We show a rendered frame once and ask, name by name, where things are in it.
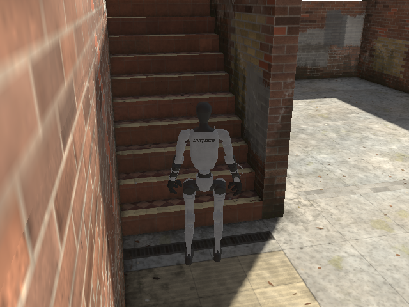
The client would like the right robot thigh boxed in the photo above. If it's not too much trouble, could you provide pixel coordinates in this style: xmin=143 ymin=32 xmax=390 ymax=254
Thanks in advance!
xmin=213 ymin=178 xmax=226 ymax=223

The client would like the left robot hand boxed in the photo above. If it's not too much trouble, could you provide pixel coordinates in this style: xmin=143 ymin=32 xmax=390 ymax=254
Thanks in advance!
xmin=167 ymin=179 xmax=182 ymax=194

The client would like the right robot upper arm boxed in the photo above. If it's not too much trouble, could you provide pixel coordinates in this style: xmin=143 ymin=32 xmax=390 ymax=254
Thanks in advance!
xmin=217 ymin=129 xmax=235 ymax=164

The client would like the robot left forearm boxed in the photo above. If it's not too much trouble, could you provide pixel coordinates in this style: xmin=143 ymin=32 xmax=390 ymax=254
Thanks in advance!
xmin=169 ymin=155 xmax=181 ymax=181

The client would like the left robot upper arm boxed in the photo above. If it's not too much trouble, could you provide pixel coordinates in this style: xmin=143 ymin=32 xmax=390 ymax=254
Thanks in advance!
xmin=174 ymin=129 xmax=190 ymax=164

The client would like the robot right forearm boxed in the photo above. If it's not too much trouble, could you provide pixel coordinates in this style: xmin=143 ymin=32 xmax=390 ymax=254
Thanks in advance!
xmin=228 ymin=155 xmax=240 ymax=182

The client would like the right robot shin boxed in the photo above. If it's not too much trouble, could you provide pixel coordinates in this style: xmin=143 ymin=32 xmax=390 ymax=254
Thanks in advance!
xmin=214 ymin=212 xmax=223 ymax=253

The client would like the right robot hand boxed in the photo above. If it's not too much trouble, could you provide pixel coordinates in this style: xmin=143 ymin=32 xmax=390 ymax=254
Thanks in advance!
xmin=228 ymin=181 xmax=242 ymax=196

